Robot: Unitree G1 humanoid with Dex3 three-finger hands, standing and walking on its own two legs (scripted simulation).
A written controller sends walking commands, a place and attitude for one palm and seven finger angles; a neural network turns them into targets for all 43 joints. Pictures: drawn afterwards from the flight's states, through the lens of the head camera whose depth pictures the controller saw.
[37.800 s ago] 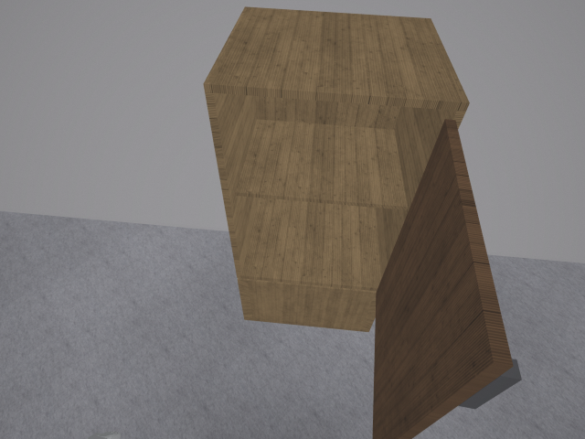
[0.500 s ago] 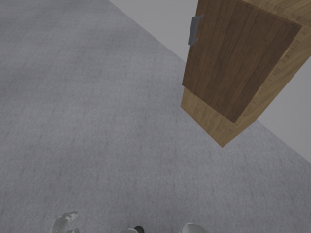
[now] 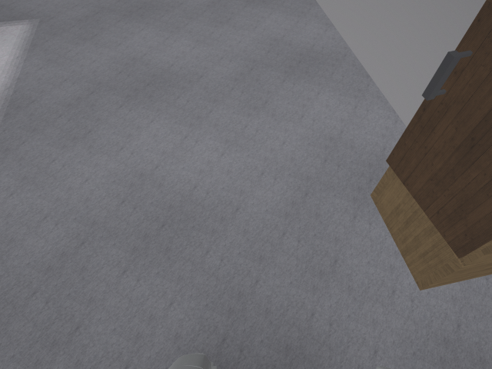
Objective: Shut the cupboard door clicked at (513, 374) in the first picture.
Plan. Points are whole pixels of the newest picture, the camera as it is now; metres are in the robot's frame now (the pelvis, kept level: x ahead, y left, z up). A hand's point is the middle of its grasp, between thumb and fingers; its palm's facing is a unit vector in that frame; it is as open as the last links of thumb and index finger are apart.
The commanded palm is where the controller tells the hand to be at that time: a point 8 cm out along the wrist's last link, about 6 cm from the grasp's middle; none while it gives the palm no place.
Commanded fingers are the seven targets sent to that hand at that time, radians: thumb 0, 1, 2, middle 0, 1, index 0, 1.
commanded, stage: walk to a spot facing it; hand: left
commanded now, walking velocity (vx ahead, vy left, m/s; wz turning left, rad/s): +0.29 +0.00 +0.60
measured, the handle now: (447, 75) +0.84 -0.48 -0.02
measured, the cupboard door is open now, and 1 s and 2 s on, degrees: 6 6 6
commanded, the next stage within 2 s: turn to face it in 1.06 s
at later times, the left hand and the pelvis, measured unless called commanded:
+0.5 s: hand (148, 326) +0.19 +0.20 -0.14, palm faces +0.22 -0.93 -0.29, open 7.3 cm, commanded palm none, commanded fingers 0.00 0.90 0.90 -0.20 -0.30 -0.20 -0.30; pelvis +0.12 -0.03 -0.01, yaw +14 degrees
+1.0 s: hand (150, 362) +0.14 +0.20 -0.19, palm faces +0.58 -0.79 -0.19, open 7.3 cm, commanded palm none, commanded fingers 0.00 0.90 0.90 -0.20 -0.30 -0.20 -0.30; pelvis +0.28 +0.07 -0.02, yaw +33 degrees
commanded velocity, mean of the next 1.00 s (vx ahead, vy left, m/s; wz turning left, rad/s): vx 0.31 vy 0.00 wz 0.58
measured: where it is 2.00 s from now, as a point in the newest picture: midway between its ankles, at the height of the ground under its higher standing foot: (209, 281)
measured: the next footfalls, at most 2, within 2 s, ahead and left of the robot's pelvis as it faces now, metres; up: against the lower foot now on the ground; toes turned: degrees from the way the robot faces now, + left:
left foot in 0.04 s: +0.03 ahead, +0.13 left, +0.00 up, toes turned +5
right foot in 0.42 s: +0.23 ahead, -0.11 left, +0.00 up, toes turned +6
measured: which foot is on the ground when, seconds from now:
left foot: up 0.00-0.02, down 0.04-0.42, up 0.44-0.92, down 0.94-1.00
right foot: down 0.00-0.04, up 0.06-0.40, down 0.42-0.94, up 0.96-1.00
